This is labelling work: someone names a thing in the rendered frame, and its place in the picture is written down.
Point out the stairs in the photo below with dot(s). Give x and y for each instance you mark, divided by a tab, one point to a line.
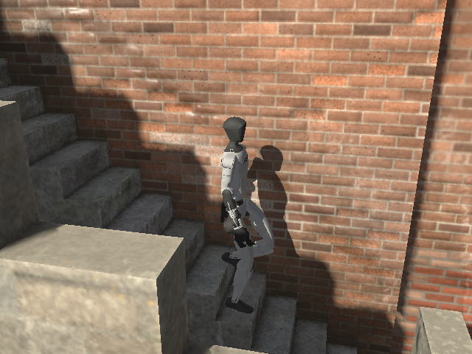
74	184

